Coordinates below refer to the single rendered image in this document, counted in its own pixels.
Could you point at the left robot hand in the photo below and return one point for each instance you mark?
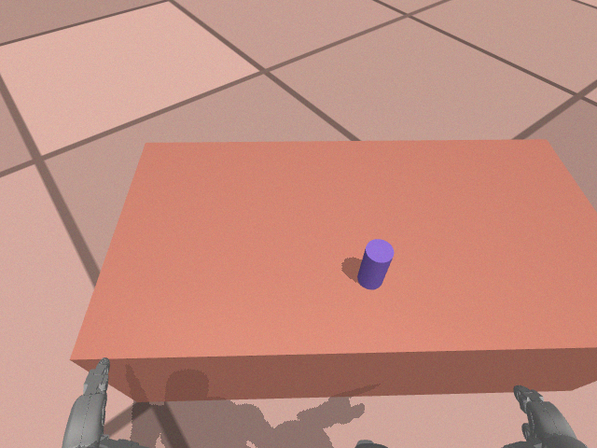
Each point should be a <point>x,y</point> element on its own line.
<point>85,426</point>

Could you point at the right robot hand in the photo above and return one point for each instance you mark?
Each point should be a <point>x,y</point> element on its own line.
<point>545,420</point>

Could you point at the can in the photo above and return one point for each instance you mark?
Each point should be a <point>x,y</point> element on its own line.
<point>375,263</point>

